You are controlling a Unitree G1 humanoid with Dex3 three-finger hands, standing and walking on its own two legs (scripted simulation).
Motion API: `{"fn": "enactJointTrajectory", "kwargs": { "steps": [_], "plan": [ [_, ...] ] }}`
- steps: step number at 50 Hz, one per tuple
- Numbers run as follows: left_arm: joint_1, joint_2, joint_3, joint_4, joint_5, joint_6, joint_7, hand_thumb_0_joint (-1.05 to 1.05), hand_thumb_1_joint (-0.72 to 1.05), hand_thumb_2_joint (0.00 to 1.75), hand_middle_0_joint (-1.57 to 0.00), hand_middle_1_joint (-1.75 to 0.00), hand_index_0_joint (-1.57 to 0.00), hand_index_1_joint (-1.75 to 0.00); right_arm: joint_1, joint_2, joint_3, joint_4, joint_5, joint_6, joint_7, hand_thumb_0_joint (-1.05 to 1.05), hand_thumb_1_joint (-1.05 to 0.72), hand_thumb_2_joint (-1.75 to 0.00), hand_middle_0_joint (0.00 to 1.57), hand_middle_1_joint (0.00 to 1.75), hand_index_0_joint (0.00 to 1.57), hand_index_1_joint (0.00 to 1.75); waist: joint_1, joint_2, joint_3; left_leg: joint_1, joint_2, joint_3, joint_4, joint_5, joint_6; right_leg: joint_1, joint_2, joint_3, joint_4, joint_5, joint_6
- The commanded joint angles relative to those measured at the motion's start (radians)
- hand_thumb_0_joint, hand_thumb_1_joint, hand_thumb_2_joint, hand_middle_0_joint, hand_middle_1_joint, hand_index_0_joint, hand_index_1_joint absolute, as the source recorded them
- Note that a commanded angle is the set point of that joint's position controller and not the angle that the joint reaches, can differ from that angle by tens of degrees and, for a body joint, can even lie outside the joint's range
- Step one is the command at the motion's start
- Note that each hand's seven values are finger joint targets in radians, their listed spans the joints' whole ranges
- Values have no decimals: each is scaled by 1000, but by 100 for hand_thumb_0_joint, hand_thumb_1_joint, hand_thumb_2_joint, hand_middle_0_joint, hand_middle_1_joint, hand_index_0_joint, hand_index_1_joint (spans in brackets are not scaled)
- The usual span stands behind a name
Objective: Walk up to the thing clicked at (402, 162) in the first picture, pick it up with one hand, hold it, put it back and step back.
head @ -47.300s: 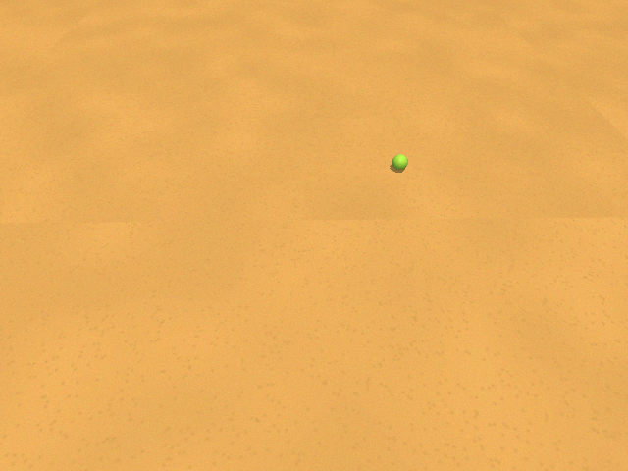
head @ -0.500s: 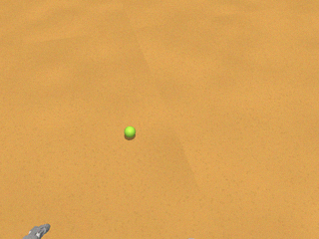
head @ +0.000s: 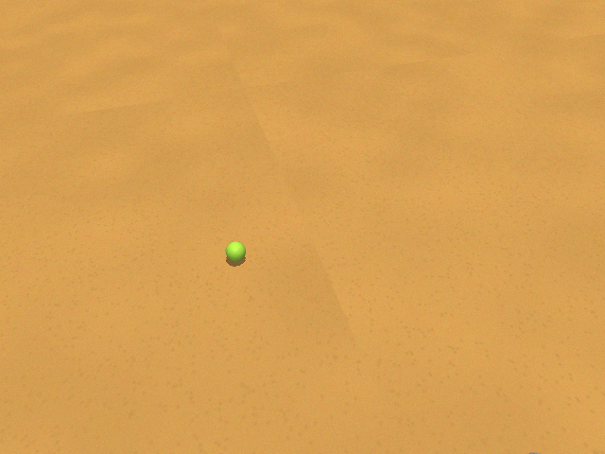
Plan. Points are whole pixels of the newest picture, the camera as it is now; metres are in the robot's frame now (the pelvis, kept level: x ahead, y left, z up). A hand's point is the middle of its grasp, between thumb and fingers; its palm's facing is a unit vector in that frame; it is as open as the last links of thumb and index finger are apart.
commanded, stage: step back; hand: left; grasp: from above
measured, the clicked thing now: (235, 251) +1.03 +0.32 -0.71
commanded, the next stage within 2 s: stand in 1.00 s
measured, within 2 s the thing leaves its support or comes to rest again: neither
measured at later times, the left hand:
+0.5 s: hand out of the picture +0.07 +0.28 -0.13, palm faces +0.08 -0.91 -0.41, open 7.4 cm
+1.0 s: hand out of the picture +0.07 +0.30 -0.14, palm faces +0.14 -0.92 -0.37, open 7.4 cm
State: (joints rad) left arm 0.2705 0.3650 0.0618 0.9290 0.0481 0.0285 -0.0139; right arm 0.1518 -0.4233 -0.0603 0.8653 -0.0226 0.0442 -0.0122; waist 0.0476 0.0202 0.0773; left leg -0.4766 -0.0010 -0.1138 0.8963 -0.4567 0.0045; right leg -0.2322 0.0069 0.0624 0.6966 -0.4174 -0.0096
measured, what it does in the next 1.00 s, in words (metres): steps on the spot: left foot, then right foot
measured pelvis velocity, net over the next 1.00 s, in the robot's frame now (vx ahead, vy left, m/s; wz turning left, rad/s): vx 0.02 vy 0.02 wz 0.12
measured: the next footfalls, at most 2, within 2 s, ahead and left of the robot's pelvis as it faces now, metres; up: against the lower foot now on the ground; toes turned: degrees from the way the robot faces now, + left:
left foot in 0.20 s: +0.02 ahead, +0.13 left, +0.00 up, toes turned +2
right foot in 0.48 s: +0.10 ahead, -0.10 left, +0.00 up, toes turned +4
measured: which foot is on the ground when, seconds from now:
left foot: up 0.00-0.18, down 0.20-0.52, up 0.54-0.80, down 0.82-1.00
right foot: down 0.00-0.24, up 0.26-0.46, down 0.48-1.00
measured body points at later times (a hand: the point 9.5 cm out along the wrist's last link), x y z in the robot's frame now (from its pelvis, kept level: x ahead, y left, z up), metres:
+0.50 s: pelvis +0.00 -0.01 +0.01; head +0.02 -0.01 +0.46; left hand +0.07 +0.33 -0.10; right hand +0.07 -0.32 -0.12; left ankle -0.02 +0.13 -0.72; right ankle +0.06 -0.11 -0.72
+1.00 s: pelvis +0.02 +0.02 +0.01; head +0.04 +0.03 +0.46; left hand +0.07 +0.35 -0.12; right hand +0.14 -0.27 -0.12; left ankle +0.02 +0.15 -0.72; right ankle +0.06 -0.11 -0.72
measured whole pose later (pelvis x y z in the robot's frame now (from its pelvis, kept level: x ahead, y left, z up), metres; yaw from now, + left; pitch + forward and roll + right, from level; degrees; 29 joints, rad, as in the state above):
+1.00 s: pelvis +0.02 +0.02 +0.01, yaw +7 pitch -3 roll +0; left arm 0.12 0.39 0.04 1.04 0.00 -0.01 0.00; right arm 0.13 -0.34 -0.02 1.07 -0.02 0.01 0.01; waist 0.02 -0.02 0.09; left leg -0.25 0.03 -0.01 0.60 -0.30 -0.02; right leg -0.25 -0.04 -0.04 0.59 -0.29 0.01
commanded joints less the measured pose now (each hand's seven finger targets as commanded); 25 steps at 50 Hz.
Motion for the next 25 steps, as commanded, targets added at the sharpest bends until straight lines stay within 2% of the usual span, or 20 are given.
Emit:
{"fn": "enactJointTrajectory", "kwargs": {
  "steps": [1, 3, 4, 6, 7, 8, 9, 10, 11, 12, 13, 14, 15, 17, 19, 21, 22, 23, 24, 25],
  "plan": [
    [-163, 284, 80, -106, -3, -61, 31, 0, 90, 90, -20, -30, -20, -30, -2, -162, -41, -33, 12, -32, -1, 0, -90, -90, 20, 30, 20, 30, -49, -131, 59, -18, -50, -41, 127, 65, -14, -148, -209, 206, -353, -61, -145],
    [-98, 295, 83, -85, 0, -73, 28, 0, 90, 90, -20, -30, -20, -30, -4, -153, -35, -29, 3, -41, 7, 0, -90, -90, 20, 30, 20, 30, -13, -170, 27, -2, -26, -23, 31, 46, -25, -89, -201, 227, -356, -134, -139],
    [-79, 308, 87, -81, 4, -73, 26, 0, 90, 90, -20, -30, -20, -30, -15, -164, -36, -30, -1, -45, 13, 0, -90, -90, 20, 30, 20, 30, 4, -197, 31, -24, -24, 7, -28, 15, -27, -42, -210, 234, -360, -186, -147],
    [-73, 314, 92, -75, 3, -69, 23, 0, 90, 90, -20, -30, -20, -30, -16, -160, -38, -20, -11, -58, 23, 0, -90, -90, 20, 30, 20, 30, 16, -232, 30, 1, -6, 49, -169, -41, -31, 3, -241, 237, -360, -218, -168],
    [-73, 312, 91, -74, -2, -66, 22, 0, 90, 90, -20, -30, -20, -30, -7, -156, -40, -13, -12, -64, 27, 0, -90, -90, 20, 30, 20, 30, 13, -237, 18, 30, -9, 71, -236, -65, -29, 22, -251, 232, -345, -176, -176],
    [-73, 310, 85, -71, -7, -62, 20, 0, 90, 90, -20, -30, -20, -30, 8, -154, -44, -1, -14, -68, 29, 0, -90, -90, 20, 30, 20, 30, 5, -226, 3, 90, -15, 90, -314, -42, -22, 10, -251, 214, -325, -126, -173],
    [-93, 308, 76, -79, -13, -55, 18, 0, 90, 90, -20, -30, -20, -30, 45, -148, -49, 14, -15, -74, 28, 0, -90, -90, 20, 30, 20, 30, -29, -218, -19, 204, -25, 116, -445, 34, -4, -31, -247, 179, -273, -42, -159],
    [-85, 266, 56, -82, -14, -51, 17, 0, 90, 90, -20, -30, -20, -30, 83, -156, -59, 35, -17, -81, 23, 0, -90, -90, 20, 30, 20, 30, -47, -151, -54, 323, -44, 101, -526, 102, 9, -61, -204, 120, -168, 63, -120],
    [-69, 210, 41, -86, -17, -51, 19, 0, 90, 90, -20, -30, -20, -30, 127, -181, -73, 49, -23, -89, 17, 0, -90, -90, 20, 30, 20, 30, -62, -29, -108, 464, 41, -69, -563, 99, 37, -155, -149, 46, 8, 141, -78],
    [-95, 153, 23, -96, -35, -57, 18, 0, 90, 90, -20, -30, -20, -30, 140, -266, -93, 45, -23, -93, 15, 0, -90, -90, 20, 30, 20, 30, -72, 186, -113, 536, 246, -420, -622, 24, 140, -361, 3, -102, 184, -31, -13],
    [-167, 256, 57, -91, -27, -60, 30, 0, 90, 90, -20, -30, -20, -30, 164, -333, -104, 45, -19, -88, 21, 0, -90, -90, 20, 30, 20, 30, -106, 125, -58, 389, 333, -536, -643, -97, 262, -346, -31, -32, 258, -191, -18],
    [-170, 279, 57, -91, -28, -63, 28, 0, 90, 90, -20, -30, -20, -30, 131, -320, -107, 41, -13, -86, 22, 0, -90, -90, 20, 30, 20, 30, -89, 97, -9, 322, 345, -501, -649, -118, 291, -317, -60, -9, 266, -175, -28],
    [-150, 266, 55, -86, -31, -68, 23, 0, 90, 90, -20, -30, -20, -30, 112, -268, -91, 36, -17, -84, 24, 0, -90, -90, 20, 30, 20, 30, -70, 70, 3, 346, 294, -388, -626, -23, 261, -312, -60, -10, 229, -172, -28],
    [-112, 232, 48, -73, -31, -79, 15, 0, 90, 90, -20, -30, -20, -30, 92, -207, -72, 29, -17, -90, 19, 0, -90, -90, 20, 30, 20, 30, -52, 100, 5, 378, 219, -248, -556, 232, 202, -309, -67, -36, 141, -95, -28],
    [-123, 216, 48, -65, -31, -79, 10, 0, 90, 90, -20, -30, -20, -30, 113, -212, -73, 39, -12, -94, 19, 0, -90, -90, 20, 30, 20, 30, -73, 140, -14, 349, 198, -209, -541, 365, 184, -229, -41, -85, 79, -34, -15],
    [-109, 199, 49, -53, -33, -81, 16, 0, 90, 90, -20, -30, -20, -30, 83, -201, -64, 27, -6, -83, 17, 0, -90, -90, 20, 30, 20, 30, -61, 154, -43, 295, 187, -158, -501, 440, 172, -109, -12, -114, -24, 12, -12],
    [-76, 185, 46, -40, -35, -86, 22, 0, 90, 90, -20, -30, -20, -30, 45, -190, -55, 20, -1, -75, 16, 0, -90, -90, 20, 30, 20, 30, -31, 153, -69, 267, 166, -97, -434, 491, 155, -23, -4, -130, -146, 101, -13],
    [-33, 179, 46, -10, -35, -92, 29, 0, 90, 90, -20, -30, -20, -30, 13, -155, -40, 13, 11, -67, 15, 0, -90, -90, 20, 30, 20, 30, 5, 116, -93, 206, 133, -52, -350, 491, 121, 96, 8, -134, -250, 213, -15],
    [9, 207, 55, 12, -30, -95, 38, 0, 90, 90, -20, -30, -20, -30, -5, -109, -24, 2, 21, -61, 12, 0, -90, -90, 20, 30, 20, 30, 28, 58, -133, 133, 94, -34, -270, 391, 77, 205, -33, -68, -265, 292, -23],
    [20, 271, 73, 13, -17, -97, 46, 0, 90, 90, -20, -30, -20, -30, 16, -67, -8, -8, 30, -62, 6, 0, -90, -90, 20, 30, 20, 30, 30, -96, -161, 14, -9, -6, -129, 255, 31, 287, -181, 153, -316, 302, -68]
  ]
}}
